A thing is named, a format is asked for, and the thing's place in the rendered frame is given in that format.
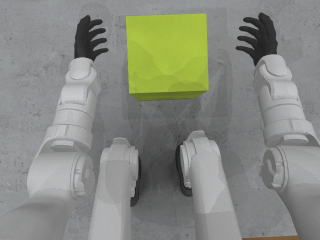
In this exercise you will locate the robot left forearm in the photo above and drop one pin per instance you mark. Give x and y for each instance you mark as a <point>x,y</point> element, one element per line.
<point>75,112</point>

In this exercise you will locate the robot right forearm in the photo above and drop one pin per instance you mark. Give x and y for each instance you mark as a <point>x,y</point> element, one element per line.
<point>281,109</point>

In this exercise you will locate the left robot hand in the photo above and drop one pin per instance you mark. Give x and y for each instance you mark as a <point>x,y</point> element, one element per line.
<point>83,46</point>

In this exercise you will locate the robot thigh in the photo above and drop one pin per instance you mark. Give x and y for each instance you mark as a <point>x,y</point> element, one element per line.
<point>214,213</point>
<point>111,214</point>

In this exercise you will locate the carton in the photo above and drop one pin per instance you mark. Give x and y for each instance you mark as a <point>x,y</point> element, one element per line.
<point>167,56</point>

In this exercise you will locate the robot left thigh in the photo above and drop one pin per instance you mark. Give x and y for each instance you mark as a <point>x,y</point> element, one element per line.
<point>111,214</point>

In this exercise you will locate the left robot upper arm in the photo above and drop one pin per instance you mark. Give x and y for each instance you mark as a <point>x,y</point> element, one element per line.
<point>56,183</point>

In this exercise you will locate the right robot hand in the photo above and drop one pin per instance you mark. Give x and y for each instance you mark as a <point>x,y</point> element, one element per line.
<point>265,42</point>

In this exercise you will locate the right robot upper arm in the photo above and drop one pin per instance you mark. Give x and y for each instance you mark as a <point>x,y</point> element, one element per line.
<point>294,173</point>

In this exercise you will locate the robot right thigh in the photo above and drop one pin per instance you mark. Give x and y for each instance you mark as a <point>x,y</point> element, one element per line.
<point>214,213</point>

